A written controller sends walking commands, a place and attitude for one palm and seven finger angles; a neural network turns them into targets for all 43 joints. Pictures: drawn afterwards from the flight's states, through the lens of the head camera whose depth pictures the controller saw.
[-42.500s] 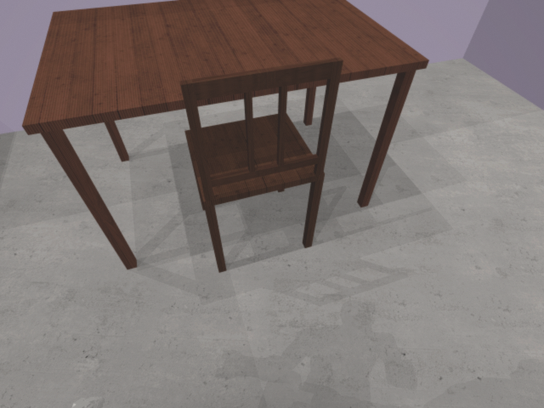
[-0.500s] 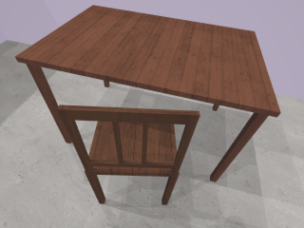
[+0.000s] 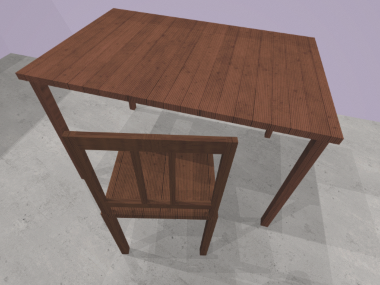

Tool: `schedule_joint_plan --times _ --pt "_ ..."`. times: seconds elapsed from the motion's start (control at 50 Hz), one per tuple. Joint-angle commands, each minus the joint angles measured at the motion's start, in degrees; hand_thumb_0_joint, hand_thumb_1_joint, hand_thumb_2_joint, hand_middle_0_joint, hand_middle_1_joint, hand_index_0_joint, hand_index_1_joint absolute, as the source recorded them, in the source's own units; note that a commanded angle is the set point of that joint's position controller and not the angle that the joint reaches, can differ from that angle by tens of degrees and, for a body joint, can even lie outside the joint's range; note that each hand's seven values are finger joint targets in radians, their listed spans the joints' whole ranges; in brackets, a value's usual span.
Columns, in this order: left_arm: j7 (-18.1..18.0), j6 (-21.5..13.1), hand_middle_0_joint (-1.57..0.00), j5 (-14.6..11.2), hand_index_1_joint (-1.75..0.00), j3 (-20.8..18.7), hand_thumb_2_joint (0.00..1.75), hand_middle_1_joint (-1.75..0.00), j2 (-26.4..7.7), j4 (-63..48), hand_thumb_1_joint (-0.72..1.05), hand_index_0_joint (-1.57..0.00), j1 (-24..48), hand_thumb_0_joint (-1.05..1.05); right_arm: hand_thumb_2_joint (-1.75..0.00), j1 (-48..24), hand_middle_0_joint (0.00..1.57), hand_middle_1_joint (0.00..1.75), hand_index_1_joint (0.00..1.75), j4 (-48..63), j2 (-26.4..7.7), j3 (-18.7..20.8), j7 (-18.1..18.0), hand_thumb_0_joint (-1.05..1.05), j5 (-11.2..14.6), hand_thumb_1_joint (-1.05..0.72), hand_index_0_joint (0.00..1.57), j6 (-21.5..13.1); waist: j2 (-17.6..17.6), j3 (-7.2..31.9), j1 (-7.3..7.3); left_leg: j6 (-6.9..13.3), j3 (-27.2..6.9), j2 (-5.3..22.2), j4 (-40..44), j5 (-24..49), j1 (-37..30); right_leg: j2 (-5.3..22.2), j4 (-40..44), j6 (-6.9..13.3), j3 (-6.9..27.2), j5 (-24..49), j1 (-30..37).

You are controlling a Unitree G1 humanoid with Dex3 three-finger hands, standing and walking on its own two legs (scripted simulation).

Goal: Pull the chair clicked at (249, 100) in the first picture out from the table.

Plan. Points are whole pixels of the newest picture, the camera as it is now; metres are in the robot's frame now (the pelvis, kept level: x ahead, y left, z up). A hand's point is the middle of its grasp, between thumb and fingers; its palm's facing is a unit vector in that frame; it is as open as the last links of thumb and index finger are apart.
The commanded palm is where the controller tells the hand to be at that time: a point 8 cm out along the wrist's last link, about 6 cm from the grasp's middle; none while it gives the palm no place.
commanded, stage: look again from close up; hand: left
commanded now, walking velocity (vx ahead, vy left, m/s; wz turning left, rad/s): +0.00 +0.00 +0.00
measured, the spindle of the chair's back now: (140, 178) +0.42 +0.17 -0.10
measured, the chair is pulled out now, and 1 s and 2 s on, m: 0.16 0.16 0.16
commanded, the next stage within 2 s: raise the hand toward the chair's back in 0.74 s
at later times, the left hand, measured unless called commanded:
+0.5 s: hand out of the picture -0.01 +0.14 -0.18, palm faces +0.02 -0.99 -0.16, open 7.4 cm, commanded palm none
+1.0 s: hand out of the picture +0.14 +0.18 -0.08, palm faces +0.25 -0.94 -0.23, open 7.5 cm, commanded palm +0.11 +0.19 -0.07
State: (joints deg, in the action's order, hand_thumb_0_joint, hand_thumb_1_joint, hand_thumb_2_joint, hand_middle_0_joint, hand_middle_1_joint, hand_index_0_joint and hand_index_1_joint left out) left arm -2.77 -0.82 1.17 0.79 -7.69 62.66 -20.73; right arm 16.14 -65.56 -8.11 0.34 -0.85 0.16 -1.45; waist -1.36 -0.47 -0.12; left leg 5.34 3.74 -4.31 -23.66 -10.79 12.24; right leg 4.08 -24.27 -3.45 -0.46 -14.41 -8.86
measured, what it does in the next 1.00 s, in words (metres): stands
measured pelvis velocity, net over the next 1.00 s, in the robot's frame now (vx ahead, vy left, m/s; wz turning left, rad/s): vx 0.00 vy -0.02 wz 0.03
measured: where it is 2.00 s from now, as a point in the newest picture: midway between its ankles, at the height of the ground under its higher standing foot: outside the picture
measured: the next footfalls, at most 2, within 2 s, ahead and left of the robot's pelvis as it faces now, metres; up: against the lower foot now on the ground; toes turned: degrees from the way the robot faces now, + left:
none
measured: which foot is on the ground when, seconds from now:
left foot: down 0.00-1.00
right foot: down 0.00-1.00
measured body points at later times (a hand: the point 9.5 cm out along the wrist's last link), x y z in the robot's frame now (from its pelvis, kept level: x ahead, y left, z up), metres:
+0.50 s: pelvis +0.00 -0.02 +0.00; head +0.01 -0.01 +0.45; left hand -0.01 +0.19 -0.16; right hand +0.00 -0.24 -0.16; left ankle +0.02 +0.06 -0.74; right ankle -0.02 -0.16 -0.74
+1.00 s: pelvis +0.00 -0.02 -0.01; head +0.00 -0.02 +0.44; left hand +0.12 +0.23 -0.06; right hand +0.06 -0.27 -0.14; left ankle +0.02 +0.06 -0.74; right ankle -0.01 -0.16 -0.74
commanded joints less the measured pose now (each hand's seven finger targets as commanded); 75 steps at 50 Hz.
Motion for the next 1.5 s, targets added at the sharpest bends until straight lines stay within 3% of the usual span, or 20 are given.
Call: schedule_joint_plan --times 0.0,0.26,0.78,0.82,0.84,0.86,0.88,0.9,0.92,0.96,1.02,1.06,1.1,1.18,1.22,1.28,1.32,1.36,1.4,1.48 --pt "-0.05 -0.42 -0.2 0.01 -0.3 -0.64 0.9 -0.3 -5.03 -1.03 0.9 -0.2 -4.59 0.0 -0.9 2.47 0.2 0.3 0.3 2.09 -5.62 0.8 -0.14 0.0 -0.14 -0.9 0.2 -0.57 0.83 -5.21 -0.32 -2.5 -10.34 8.95 7.08 -3.23 1.24 2.09 4.15 4.08 2.22 1.64 -4.58" --pt "-0.12 -0.77 -0.2 -0.29 -0.3 -0.62 0.9 -0.3 -5.06 -1.18 0.9 -0.2 -4.26 0.0 -0.9 2.85 0.2 0.3 0.3 1.43 -4.85 0.54 -0.32 0.0 -0.07 -0.9 0.2 -0.72 0.06 -2.39 -0.11 -2.61 -9.03 9.08 4.29 3.91 -1.97 2.35 4.19 4.35 2.82 4.78 -3.85" --pt "0.03 -0.56 -0.2 -0.48 -0.3 -0.41 0.9 -0.3 -4.78 -1.65 0.9 -0.2 -3.94 0.0 -0.9 3.37 0.2 0.3 0.3 0.85 -4.09 0.51 -0.52 0.0 -0.02 -0.9 0.2 -0.65 1.55 -4.51 -0.28 -2.58 -9.11 9.35 4.94 2.46 -0.88 1.41 5.26 4.44 2.85 2.99 -4.14" --pt "-1.74 -1.6 -0.2 0.71 -0.3 -0.61 0.9 -0.3 -6.99 -0.06 0.9 -0.2 -3.73 0.0 -0.9 -0.91 0.2 0.3 0.3 5.89 -7.08 -0.04 -0.35 0.0 -0.19 -0.9 0.2 -0.89 1.83 -6.76 -0.78 -4.36 -7.78 9.46 -4.86 10.72 3.74 3.0 4.46 4.77 3.62 11.64 -4.79" --pt "-2.0 -12.6 -0.2 -10.67 -0.3 -6.01 0.89 -0.3 -17.59 -88.78 0.88 -0.2 35.32 0.0 -0.9 0.96 0.2 0.3 0.3 27.24 -17.1 2.06 -2.38 0.0 2.46 -0.9 0.2 -8.49 11.71 22.53 7.15 -4.91 -5.71 4.83 0.67 9.8 -16.06 -3.51 -2.43 4.96 -3.38 10.83 -3.42" --pt "-5.1 -10.31 -0.2 -6.72 -0.29 -5.71 0.88 -0.29 -14.47 -76.27 0.85 -0.2 14.7 0.0 -0.9 -4.19 0.2 0.3 0.3 23.62 -12.47 -0.19 -3.9 0.0 2.27 -0.9 0.2 -14.19 17.71 23.21 1.03 -6.07 -6.63 8.14 1.73 10.91 -16.66 -4.58 -8.21 6.18 -3.96 1.21 -6.68" --pt "-7.55 -2.95 -0.19 -7.62 -0.29 -0.65 0.87 -0.29 -5.79 -64.94 0.83 -0.19 -1.51 0.0 -0.9 -3.28 0.2 0.3 0.3 22.76 -9.83 0.73 -3.29 0.0 2.95 -0.9 0.2 -15.47 12.58 13.26 2.49 -7.56 -9.74 7.99 4.61 1.8 -6.42 -4.3 -11.25 5.06 -4.74 -6.56 -11.98" --pt "-6.62 -1.9 -0.19 -8.97 -0.29 5.16 0.86 -0.29 3.16 -62.96 0.81 -0.19 -2.6 0.0 -0.9 -1.72 0.2 0.3 0.3 22.04 -10.53 0.91 -3.22 0.0 3.39 -0.9 0.2 -15.88 7.09 4.75 3.17 -5.66 -8.63 6.79 2.66 -4.16 -0.1 -4.24 -9.81 5.06 -5.15 -4.69 -13.44" --pt "-5.59 -4.53 -0.19 -10.29 -0.28 5.65 0.85 -0.28 2.62 -66.9 0.78 -0.19 0.18 0.0 -0.9 -3.47 0.2 0.3 0.3 25.36 -12.27 1.28 -3.21 0.0 3.46 -0.9 0.2 -16.69 5.94 -0.84 3.59 -4.86 -9.05 6.31 -0.56 -9.28 4.63 -4.2 -7.32 4.89 -5.85 -4.46 -15.17" --pt "-4.26 -11.02 -0.18 -9.26 -0.27 2.27 0.83 -0.27 -0.17 -63.46 0.74 -0.18 1.97 0.0 -0.9 -4.02 0.2 0.3 0.3 28.31 -14.31 2.16 -2.75 0.0 1.29 -0.9 0.2 -17.19 -5.52 -1.74 5.66 -4.67 -10.35 5.36 -7.42 -13.67 12.33 -4.82 -9.96 4.49 -7.04 -9.05 -22.52" --pt "2.78 -22.79 -0.18 -10.95 -0.26 -0.43 0.8 -0.26 3.94 -52.07 0.67 -0.18 -8.73 0.0 -0.9 -7.7 0.2 0.3 0.3 32.77 -13.25 4.12 -0.74 0.0 -0.08 -0.9 0.2 -17.0 -12.77 3.4 0.43 -5.81 -7.79 4.78 -19.18 -13.81 23.22 -5.36 -20.27 4.96 -7.42 -15.22 -33.88" --pt "9.83 -31.4 -0.17 -13.81 -0.26 -5.43 0.78 -0.26 1.01 -52.58 0.62 -0.17 -15.88 0.0 -0.9 -8.87 0.2 0.3 0.3 36.04 -12.87 5.18 0.99 0.0 -0.27 -0.9 0.2 -16.45 -9.49 9.91 -2.87 -6.38 -6.02 4.18 -25.58 -9.3 27.98 -5.22 -26.14 5.65 -6.09 -12.81 -34.94" --pt "15.41 -37.01 -0.17 -14.01 -0.25 -11.61 0.76 -0.25 -4.87 -52.02 0.57 -0.17 -17.83 0.0 -0.9 -9.89 0.2 0.3 0.3 39.38 -13.06 5.9 2.8 0.0 0.11 -0.9 0.2 -14.84 -0.82 13.21 -4.52 -6.84 -5.07 3.81 -29.88 -5.31 30.38 -5.09 -31.98 6.64 -5.15 -8.07 -35.96" --pt "14.62 -31.36 -0.16 -14.5 -0.23 -14.91 0.72 -0.23 -9.96 -67.29 0.48 -0.16 -11.92 0.0 -0.9 -12.33 0.2 0.3 0.3 46.65 -12.58 5.53 1.72 0.0 0.87 -0.9 0.2 -10.7 5.29 18.88 -4.91 -5.46 -3.49 3.55 -31.95 -8.97 33.29 -5.1 -33.99 6.18 -2.66 -8.19 -34.86" --pt "11.9 -30.43 -0.15 -14.82 -0.23 -13.74 0.7 -0.23 -9.41 -76.96 0.43 -0.15 -6.39 0.0 -0.9 -10.77 0.2 0.3 0.3 47.77 -11.53 5.18 0.56 0.0 0.92 -0.9 0.2 -9.82 7.23 20.83 -2.51 -4.43 -3.76 3.94 -33.89 -9.01 31.68 -5.19 -32.47 5.76 -0.81 -8.54 -35.78" --pt "9.91 -33.83 -0.15 -14.77 -0.22 -12.46 0.67 -0.22 -10.3 -85.25 0.36 -0.15 1.48 0.0 -0.9 -7.52 0.2 0.3 0.3 45.99 -10.75 4.4 -1.23 0.0 0.4 -0.9 0.2 -9.96 4.59 21.13 2.03 -3.52 -4.87 4.68 -38.54 -7.12 33.29 -5.5 -31.9 4.9 1.37 -6.79 -37.77" --pt "11.84 -36.22 -0.14 -14.56 -0.21 -9.26 0.65 -0.21 -8.96 -84.13 0.32 -0.14 3.14 0.0 -0.9 -7.41 0.2 0.3 0.3 44.35 -10.94 3.76 -1.78 0.0 0.09 -0.9 0.2 -10.97 7.01 20.2 3.59 -3.44 -5.38 4.9 -40.78 -7.63 34.26 -5.33 -32.09 4.8 1.96 -7.93 -40.77" --pt "15.37 -36.03 -0.14 -15.66 -0.2 -8.75 0.63 -0.2 -9.24 -78.44 0.27 -0.14 3.65 0.0 -0.9 -7.46 0.2 0.3 0.3 42.82 -11.67 3.24 -2.32 0.0 0.39 -0.9 0.2 -12.02 3.44 17.76 4.96 -3.42 -5.66 4.95 -42.98 -10.79 38.44 -4.91 -30.48 4.12 3.85 -11.56 -41.57" --pt "19.45 -33.28 -0.13 -17.09 -0.19 -9.68 0.61 -0.19 -10.47 -73.77 0.22 -0.13 2.87 0.0 -0.9 -7.68 0.2 0.3 0.3 42.19 -12.2 2.93 -2.93 0.0 1.11 -0.9 0.2 -12.76 2.04 17.97 4.57 -3.36 -5.6 4.91 -43.96 -12.16 40.8 -4.3 -28.83 3.7 5.78 -14.2 -39.95" --pt "22.06 -24.97 -0.12 -19.87 -0.18 -17.47 0.57 -0.18 -14.15 -69.44 0.13 -0.12 -3.72 0.0 -0.9 -8.91 0.2 0.3 0.3 42.32 -11.64 3.25 -3.83 0.0 2.26 -0.9 0.2 -12.28 -0.27 24.23 0.03 -3.37 -5.55 4.57 -42.41 -7.97 40.51 -2.65 -27.71 2.22 7.82 -7.12 -29.81"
